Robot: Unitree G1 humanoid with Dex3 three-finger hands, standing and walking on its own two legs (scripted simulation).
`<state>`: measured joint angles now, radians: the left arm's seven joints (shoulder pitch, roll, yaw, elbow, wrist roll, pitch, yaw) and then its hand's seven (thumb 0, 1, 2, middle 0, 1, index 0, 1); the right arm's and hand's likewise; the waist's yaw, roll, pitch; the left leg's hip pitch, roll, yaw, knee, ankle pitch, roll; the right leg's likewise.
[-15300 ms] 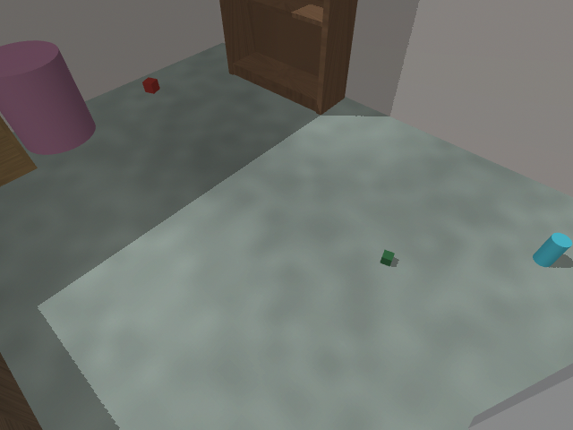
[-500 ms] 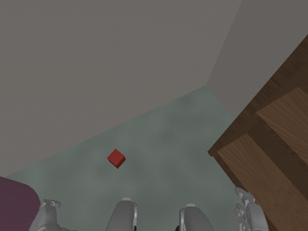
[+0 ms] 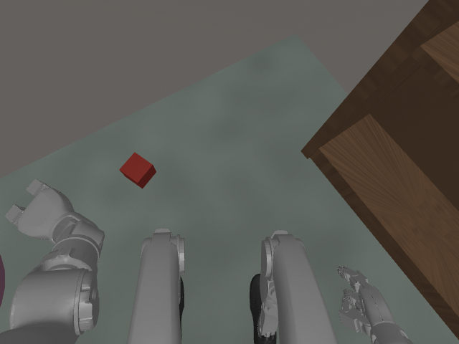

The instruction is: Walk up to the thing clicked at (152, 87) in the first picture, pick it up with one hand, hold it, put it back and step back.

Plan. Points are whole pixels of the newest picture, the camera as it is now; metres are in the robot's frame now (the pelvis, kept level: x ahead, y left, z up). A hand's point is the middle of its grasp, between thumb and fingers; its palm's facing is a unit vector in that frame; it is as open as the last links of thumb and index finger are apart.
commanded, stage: rise first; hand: left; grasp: from above
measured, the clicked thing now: (138, 170) +0.52 +0.27 -0.45
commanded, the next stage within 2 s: none
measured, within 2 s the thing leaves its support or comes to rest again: neither
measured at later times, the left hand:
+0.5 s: hand (93, 190) +0.41 +0.32 -0.26, palm faces -0.18 -0.41 -0.89, open 13.5 cm
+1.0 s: hand (103, 183) +0.44 +0.32 -0.31, palm faces -0.17 -0.39 -0.90, open 14.0 cm
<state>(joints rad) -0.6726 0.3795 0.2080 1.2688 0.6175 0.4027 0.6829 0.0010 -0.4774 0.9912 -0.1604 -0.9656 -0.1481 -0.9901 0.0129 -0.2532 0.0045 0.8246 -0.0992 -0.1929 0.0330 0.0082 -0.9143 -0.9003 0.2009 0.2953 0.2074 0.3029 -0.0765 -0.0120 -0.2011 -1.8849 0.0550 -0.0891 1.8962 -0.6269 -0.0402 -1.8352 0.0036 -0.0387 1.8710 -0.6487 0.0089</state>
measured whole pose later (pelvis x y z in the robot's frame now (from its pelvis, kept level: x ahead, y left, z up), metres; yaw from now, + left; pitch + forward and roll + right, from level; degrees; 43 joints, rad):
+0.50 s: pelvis -0.01 +0.01 -0.11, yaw -3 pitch +35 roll -5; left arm -1.04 0.61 0.33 1.58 0.68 0.41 0.57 0.00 -0.43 0.99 -0.18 -0.90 -0.16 -0.93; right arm 0.16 -0.29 0.02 0.91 -0.11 -0.25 0.22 0.01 -0.89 -0.89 0.20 0.29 0.21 0.30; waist -0.19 0.03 -0.11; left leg -2.23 0.05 -0.10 2.26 -0.65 -0.01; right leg -2.16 0.02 -0.02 2.21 -0.67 0.05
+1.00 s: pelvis -0.01 +0.01 -0.16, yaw -4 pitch +33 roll -6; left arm -1.15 0.75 0.41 1.70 0.76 0.37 0.59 0.00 -0.54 1.04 -0.13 -0.96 -0.10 -0.99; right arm 0.13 -0.31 0.07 0.88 -0.15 -0.29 0.27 0.00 -0.90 -0.90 0.20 0.29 0.20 0.30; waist -0.24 0.01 0.00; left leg -2.33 0.05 -0.15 2.41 -0.67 -0.03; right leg -2.27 0.04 -0.04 2.35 -0.67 0.04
